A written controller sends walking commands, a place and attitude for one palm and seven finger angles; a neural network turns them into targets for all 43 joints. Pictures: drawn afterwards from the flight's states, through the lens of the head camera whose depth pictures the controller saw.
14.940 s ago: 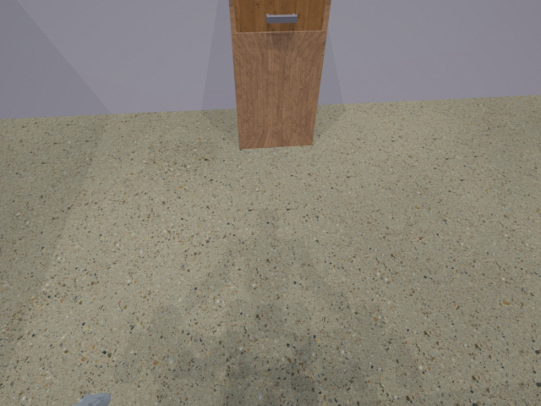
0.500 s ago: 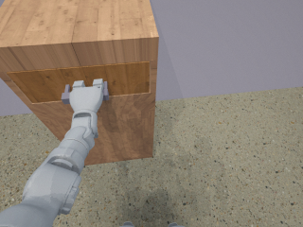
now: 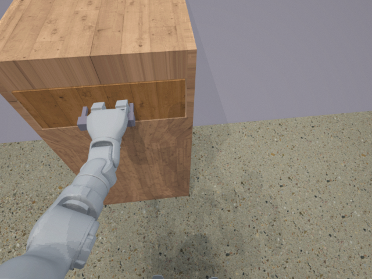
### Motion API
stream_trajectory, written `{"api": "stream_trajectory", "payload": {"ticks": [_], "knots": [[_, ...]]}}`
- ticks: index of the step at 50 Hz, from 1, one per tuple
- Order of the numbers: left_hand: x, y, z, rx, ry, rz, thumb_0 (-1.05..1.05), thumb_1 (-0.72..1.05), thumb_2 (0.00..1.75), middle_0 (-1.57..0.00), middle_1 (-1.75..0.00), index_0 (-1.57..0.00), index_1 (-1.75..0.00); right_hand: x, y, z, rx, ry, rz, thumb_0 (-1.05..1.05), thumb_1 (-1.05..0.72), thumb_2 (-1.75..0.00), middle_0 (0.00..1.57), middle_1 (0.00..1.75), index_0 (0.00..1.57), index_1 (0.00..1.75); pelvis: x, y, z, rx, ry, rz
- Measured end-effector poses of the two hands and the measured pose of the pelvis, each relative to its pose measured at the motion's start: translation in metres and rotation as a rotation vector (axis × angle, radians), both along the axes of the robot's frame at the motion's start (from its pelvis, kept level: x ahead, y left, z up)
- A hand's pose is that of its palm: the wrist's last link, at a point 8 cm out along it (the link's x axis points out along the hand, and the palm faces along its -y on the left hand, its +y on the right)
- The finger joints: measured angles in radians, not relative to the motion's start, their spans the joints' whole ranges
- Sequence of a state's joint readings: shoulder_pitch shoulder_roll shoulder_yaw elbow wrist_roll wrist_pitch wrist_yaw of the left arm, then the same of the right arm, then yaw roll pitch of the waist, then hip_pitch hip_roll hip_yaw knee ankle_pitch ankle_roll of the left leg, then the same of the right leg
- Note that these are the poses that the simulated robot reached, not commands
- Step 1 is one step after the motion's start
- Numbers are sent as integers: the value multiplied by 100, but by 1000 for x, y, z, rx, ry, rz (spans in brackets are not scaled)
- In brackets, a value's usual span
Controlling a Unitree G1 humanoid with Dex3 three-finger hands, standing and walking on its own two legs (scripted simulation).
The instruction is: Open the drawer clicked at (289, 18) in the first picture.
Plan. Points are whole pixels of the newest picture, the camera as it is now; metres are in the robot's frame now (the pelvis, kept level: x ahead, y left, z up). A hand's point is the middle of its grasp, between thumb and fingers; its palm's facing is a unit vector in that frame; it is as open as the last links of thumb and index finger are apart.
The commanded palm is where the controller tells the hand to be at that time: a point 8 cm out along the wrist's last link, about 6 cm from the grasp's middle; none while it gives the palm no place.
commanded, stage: close the thumb around the handle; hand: left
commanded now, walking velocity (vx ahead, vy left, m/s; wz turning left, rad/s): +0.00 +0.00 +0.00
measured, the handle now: (107, 114) +0.51 +0.19 +0.02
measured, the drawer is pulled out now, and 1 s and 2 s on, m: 0.00 0.02 0.20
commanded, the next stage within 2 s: pull the drawer open in 0.20 s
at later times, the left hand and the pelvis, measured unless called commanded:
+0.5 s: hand (114, 138) +0.45 +0.17 +0.00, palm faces -0.04 -0.02 -1.00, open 6.1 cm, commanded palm +0.41 +0.17 +0.06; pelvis +0.01 +0.00 +0.00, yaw -1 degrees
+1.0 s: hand (113, 144) +0.43 +0.17 +0.00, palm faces -0.03 -0.02 -1.00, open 6.1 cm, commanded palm +0.41 +0.17 +0.06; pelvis +0.01 +0.00 +0.01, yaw +0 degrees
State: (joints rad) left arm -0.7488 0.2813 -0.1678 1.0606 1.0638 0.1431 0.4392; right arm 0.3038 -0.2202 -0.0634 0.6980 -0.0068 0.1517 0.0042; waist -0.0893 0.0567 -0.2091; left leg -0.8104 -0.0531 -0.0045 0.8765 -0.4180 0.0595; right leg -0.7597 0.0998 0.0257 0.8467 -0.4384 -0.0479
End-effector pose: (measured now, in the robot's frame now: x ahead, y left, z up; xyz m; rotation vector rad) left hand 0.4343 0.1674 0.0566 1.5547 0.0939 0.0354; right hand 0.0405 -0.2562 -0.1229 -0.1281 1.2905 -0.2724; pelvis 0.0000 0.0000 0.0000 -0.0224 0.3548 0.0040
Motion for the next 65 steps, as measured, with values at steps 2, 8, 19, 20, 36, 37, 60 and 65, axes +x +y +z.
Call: {"api": "stream_trajectory", "payload": {"ticks": [2, 8, 19, 20, 36, 37, 60, 65], "knots": [[0, 0, 0, -5, 1, -1, 0, 53, 74, -36, -131, -34, -127, 1, 0, 0, 2, -1, -1, 0, -90, -90, 20, 30, 20, 30, 1, -1, 0, 1, -1, -2], [-1, 0, -1, -5, -3, -4, 0, 67, 78, -34, -132, -33, -128, 1, -1, 1, 4, -3, -7, 0, -90, -90, 20, 30, 20, 30, 2, -2, 1, 3, -2, -7], [-1, 0, -2, 3, -3, -4, -1, 67, 79, -32, -134, -34, -131, 0, -5, 1, -3, 6, -9, 1, -90, -90, 20, 30, 20, 30, 3, -4, 2, 4, -2, -4], [-1, 0, -1, 2, -1, -3, -1, 67, 78, -32, -134, -34, -132, 0, -5, 2, -3, 5, -11, 1, -90, -90, 20, 30, 20, 30, 3, -4, 2, 5, -2, -6], [-22, 1, -2, -29, -10, -18, 0, 69, 77, -28, -135, -33, -129, 28, -1, 12, 15, -60, -16, 1, -90, -90, 20, 30, 20, 30, 18, 0, 11, 8, -32, -35], [-24, 1, -3, -30, -13, -18, 0, 69, 77, -28, -135, -33, -130, 32, -1, 13, 15, -68, -11, 1, -90, -90, 20, 30, 20, 30, 19, 0, 11, 8, -35, -33], [-27, 1, -2, -26, -3, -18, -1, 68, 78, -29, -135, -34, -129, 22, 1, 10, 6, -85, 0, 1, -90, -90, 20, 30, 20, 30, 1, -3, 6, 11, -39, -25], [-40, 1, -3, -41, -18, -25, -1, 70, 77, -26, -135, -33, -129, 10, -1, 13, 12, -60, -29, 1, -90, -90, 20, 30, 20, 30, 7, -1, 10, 10, -50, -42]]}}
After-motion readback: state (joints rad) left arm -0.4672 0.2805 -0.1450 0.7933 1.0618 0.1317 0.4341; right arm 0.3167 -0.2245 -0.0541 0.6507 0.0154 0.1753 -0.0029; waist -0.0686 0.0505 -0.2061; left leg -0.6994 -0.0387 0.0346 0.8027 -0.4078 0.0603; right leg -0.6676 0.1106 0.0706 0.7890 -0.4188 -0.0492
